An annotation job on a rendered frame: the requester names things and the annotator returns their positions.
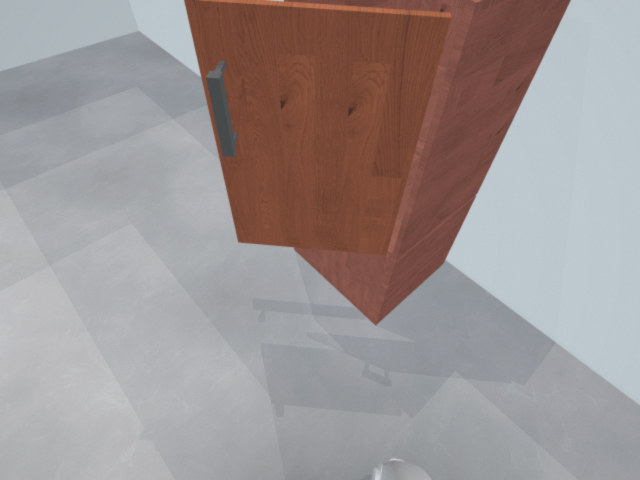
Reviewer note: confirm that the handle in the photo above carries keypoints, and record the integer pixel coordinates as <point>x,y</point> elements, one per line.
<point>220,107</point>

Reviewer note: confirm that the right robot thigh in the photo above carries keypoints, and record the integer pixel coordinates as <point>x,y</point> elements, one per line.
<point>398,470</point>

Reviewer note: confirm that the cupboard door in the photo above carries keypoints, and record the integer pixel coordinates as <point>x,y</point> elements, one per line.
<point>328,102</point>

